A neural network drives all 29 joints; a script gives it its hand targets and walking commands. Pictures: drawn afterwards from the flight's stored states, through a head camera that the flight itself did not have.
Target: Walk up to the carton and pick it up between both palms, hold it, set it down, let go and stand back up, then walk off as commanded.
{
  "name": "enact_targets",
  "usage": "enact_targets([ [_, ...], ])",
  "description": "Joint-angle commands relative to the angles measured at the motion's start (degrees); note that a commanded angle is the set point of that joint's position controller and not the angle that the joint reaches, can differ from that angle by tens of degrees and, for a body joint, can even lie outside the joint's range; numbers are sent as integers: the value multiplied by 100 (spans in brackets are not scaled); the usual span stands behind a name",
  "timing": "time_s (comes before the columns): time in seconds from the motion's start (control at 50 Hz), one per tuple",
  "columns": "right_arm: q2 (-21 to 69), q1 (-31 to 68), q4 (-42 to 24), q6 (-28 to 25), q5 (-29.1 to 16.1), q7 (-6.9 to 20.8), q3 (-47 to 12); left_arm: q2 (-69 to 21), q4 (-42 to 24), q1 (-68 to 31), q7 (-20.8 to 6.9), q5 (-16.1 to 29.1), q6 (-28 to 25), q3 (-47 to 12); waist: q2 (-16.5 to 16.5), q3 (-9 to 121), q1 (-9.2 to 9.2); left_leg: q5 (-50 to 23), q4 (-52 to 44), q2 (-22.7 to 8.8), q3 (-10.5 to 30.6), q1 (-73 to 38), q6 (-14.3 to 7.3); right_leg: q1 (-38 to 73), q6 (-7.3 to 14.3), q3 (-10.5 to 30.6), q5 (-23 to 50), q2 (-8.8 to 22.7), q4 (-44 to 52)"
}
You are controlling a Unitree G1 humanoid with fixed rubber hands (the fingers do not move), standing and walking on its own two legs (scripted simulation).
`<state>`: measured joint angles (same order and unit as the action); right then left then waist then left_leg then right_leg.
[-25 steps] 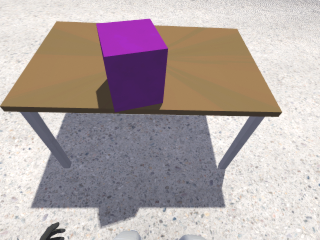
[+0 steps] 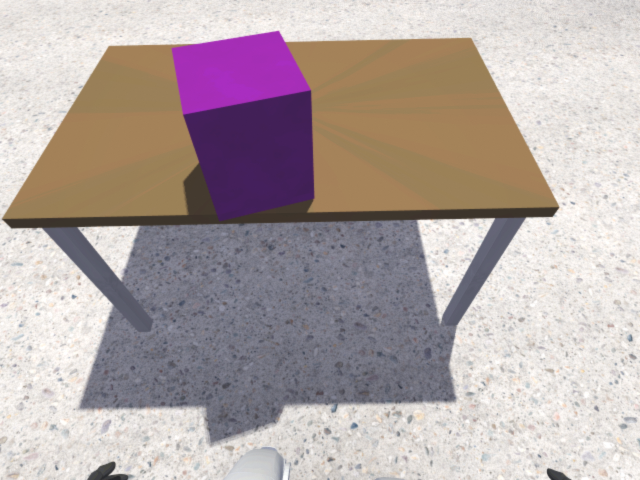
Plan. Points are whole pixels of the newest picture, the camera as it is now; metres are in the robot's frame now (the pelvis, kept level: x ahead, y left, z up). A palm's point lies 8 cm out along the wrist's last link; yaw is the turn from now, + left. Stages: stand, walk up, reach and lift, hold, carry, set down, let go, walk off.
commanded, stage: walk up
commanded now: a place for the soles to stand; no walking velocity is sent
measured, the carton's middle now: (248, 128) +0.71 +0.14 +0.00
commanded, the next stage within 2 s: none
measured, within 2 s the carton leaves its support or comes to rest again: neither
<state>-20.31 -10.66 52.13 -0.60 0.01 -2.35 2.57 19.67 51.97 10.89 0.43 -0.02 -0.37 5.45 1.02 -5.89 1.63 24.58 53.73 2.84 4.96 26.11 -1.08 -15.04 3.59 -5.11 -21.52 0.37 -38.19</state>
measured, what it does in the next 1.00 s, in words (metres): steps on the spot: left foot, then right foot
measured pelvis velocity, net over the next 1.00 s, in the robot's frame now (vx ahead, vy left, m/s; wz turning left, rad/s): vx -0.02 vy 0.01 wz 0.00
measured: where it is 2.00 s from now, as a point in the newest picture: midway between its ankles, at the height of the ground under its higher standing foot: outside the picture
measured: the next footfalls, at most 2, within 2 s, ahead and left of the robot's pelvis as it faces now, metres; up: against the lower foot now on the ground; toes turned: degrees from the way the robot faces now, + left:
left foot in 0.18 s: +0.08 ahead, +0.15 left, +0.00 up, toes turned -5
right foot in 0.56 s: +0.03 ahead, -0.08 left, +0.00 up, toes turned -4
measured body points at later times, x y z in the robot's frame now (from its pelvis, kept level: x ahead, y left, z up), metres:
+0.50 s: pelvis +0.00 +0.03 +0.00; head +0.02 +0.05 +0.44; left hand +0.11 +0.37 -0.12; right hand +0.06 -0.29 -0.11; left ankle +0.04 +0.15 -0.72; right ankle -0.03 -0.07 -0.70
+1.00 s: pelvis -0.02 +0.01 +0.00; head +0.01 +0.02 +0.44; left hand +0.09 +0.31 -0.13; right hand +0.06 -0.31 -0.12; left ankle +0.01 +0.14 -0.71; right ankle -0.01 -0.08 -0.72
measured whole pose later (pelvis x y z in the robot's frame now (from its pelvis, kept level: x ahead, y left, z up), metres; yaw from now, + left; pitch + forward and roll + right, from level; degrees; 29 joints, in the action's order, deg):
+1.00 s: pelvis -0.02 +0.01 +0.00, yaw +0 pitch -3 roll +0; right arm -20.3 -10.5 52.3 -1.5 0.0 -2.5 2.6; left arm 19.5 52.0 9.3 0.2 0.0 0.5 5.3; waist 1.6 -7.0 1.7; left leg 22.7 46.4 2.1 5.2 20.9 -0.8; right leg -15.1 3.2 -5.0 -20.8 -0.2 -38.9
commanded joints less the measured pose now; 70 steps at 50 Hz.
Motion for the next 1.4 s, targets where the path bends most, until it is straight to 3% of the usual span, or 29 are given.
enact_targets([
  [0.0,-1212,-169,-218,-149,66,-57,192,1460,-577,4,83,-225,-48,372,566,728,-406,-284,-588,-231,-404,283,47,1374,332,936,3025,1491,1024],
  [0.04,-1202,-172,-178,-208,87,-33,199,1481,-688,-315,22,-241,-10,357,586,562,-297,-368,-899,-206,-641,-169,1,695,521,847,2164,1465,1003],
  [0.1,-1292,-792,30,-304,172,-72,280,1454,-754,-608,-46,-185,65,321,357,693,17,-1037,-1955,-118,-588,-1271,-141,1,374,802,1009,1288,440],
  [0.12,-1425,-885,85,-348,219,-95,341,1312,-687,-614,-63,-168,104,269,93,740,77,-715,-2181,-195,-20,-1715,-234,-456,232,822,370,1138,58],
  [0.14,-1707,-773,48,-382,301,-134,396,1124,-705,-592,-80,-153,143,235,-940,497,51,-337,-3027,-829,1413,-1611,-489,-958,-17,456,-445,614,-789],
  [0.16,-1914,-546,-96,-415,353,-139,334,1030,-600,-434,-88,-82,222,180,-1373,425,-120,440,-3696,-1687,3528,-1335,-1012,-1337,-297,512,-1547,11,-1342],
  [0.18,-2072,-443,-195,-405,267,-129,367,1300,-634,-469,-89,-137,257,236,-1033,318,-19,1170,-3993,-2005,3954,-864,-1413,-1271,-281,1065,-1824,41,-1628],
  [0.2,-2030,-158,-258,-422,274,-139,381,1455,-545,-400,-105,-194,246,278,-822,34,-116,1450,-4073,-1999,4024,-663,-1456,-1299,-258,1186,-1584,177,-1677],
  [0.28,-1711,-174,-235,-462,241,-118,282,1376,-316,-465,-205,-121,219,295,-796,-440,-215,625,-3862,-1273,3080,-382,-906,-871,-236,1073,-957,209,-1186],
  [0.4,-1824,-583,-185,-451,217,-126,367,1399,-391,-699,-135,-117,193,239,-862,473,-14,-1662,-3216,-1468,3093,-1904,-1024,-1167,-251,1072,-1155,247,-845],
  [0.46,-1767,-355,-250,-407,171,-144,317,1380,-363,-476,-94,-107,141,228,-713,495,-142,-2833,-2836,-1487,2799,-1597,-1136,-689,-206,1049,-904,275,-385],
  [0.5,-1711,-3,-259,-319,127,-145,235,1318,-171,-88,-63,-116,54,253,-629,520,-483,-3481,-2179,-1160,2155,-935,-912,397,-142,839,34,232,1119],
  [0.54,-1216,-4,-310,-305,-4,-144,77,1748,-116,211,13,-222,-38,337,654,661,-563,-2421,-608,-161,587,344,-209,1745,-97,1821,2122,1370,1792],
  [0.56,-1066,-93,-291,-253,-38,-175,46,1824,-227,149,26,-185,-63,336,732,563,-551,291,-312,369,-87,1100,21,2117,68,2091,3450,1947,1730],
  [0.58,-1310,48,-273,-201,17,-195,87,1749,-251,-71,12,-141,-94,293,225,675,-443,685,-34,26,110,668,21,1611,278,2031,3399,2071,1624],
  [0.68,-1373,-249,-169,-149,-63,-80,185,1570,-402,-30,116,-156,-73,297,452,647,-320,41,358,-111,-58,882,-108,1897,-107,1145,4446,1630,1060],
  [0.86,-1220,-114,-215,-154,45,-68,188,1488,-551,-103,79,-196,-46,361,513,523,-398,-211,-370,-185,-333,410,48,1318,314,966,3459,1548,1007],
  [0.9,-1160,-142,-201,-215,39,-44,189,1475,-608,-359,34,-205,-8,332,467,604,-310,-130,-911,-288,-473,-70,-2,932,579,1006,2788,1585,918],
  [0.96,-1176,-723,63,-314,148,-74,260,1463,-650,-633,-37,-111,75,301,287,737,-18,-1222,-2046,-134,-599,-1254,-127,217,440,771,1878,1350,298],
  [0.98,-1291,-834,103,-352,187,-102,307,1395,-678,-689,-42,-100,103,275,199,758,59,-1278,-2301,-143,-159,-1442,-213,23,230,816,1376,1192,37],
  [1.0,-1674,-736,62,-389,249,-130,361,1247,-648,-642,-57,-105,152,236,-695,607,-22,-1253,-2904,-726,1115,-1490,-421,-495,-1,531,278,707,-705],
  [1.02,-1873,-419,-55,-443,329,-135,333,1081,-620,-614,-79,-35,206,187,-1347,422,-123,-942,-3467,-1651,3234,-1314,-963,-1063,-325,464,-1226,21,-1356],
  [1.04,-2033,-365,-139,-415,280,-132,352,1277,-638,-664,-57,-101,273,279,-1170,351,-38,-103,-3760,-1942,3618,-782,-1482,-926,-288,1043,-1896,-10,-1801],
  [1.06,-2055,7,-250,-415,248,-131,363,1340,-584,-469,-80,-110,278,266,-1019,42,-198,430,-3910,-2030,3739,-506,-1567,-1008,-263,1171,-1640,104,-1885],
  [1.16,-1741,-260,-229,-486,238,-126,307,1384,-329,-658,-193,-102,245,277,-697,-299,-208,399,-3776,-1292,3171,-792,-897,-1007,-236,1152,-933,244,-1258],
  [1.3,-1738,-372,-174,-426,181,-103,319,1362,-306,-531,-130,-58,100,213,-789,839,-134,-2685,-2789,-1425,2793,-2137,-1054,-693,-211,968,-1157,204,36],
  [1.34,-1672,-119,-246,-366,103,-116,231,1245,-152,-169,-74,-87,5,174,-674,1082,-397,-3790,-2157,-1298,2368,-1661,-941,316,-135,895,-66,233,1205],
  [1.36,-1520,-68,-207,-331,47,-110,193,1411,-56,42,-23,-168,-51,240,-505,1198,-502,-3903,-1645,-956,1505,-899,-637,1286,-103,1080,1029,526,1583],
  [1.38,-1256,44,-310,-327,14,-95,89,1661,-74,303,11,-217,-111,325,247,1174,-605,-3052,-606,-270,722,148,-272,2034,-60,1788,2288,1329,1656],
])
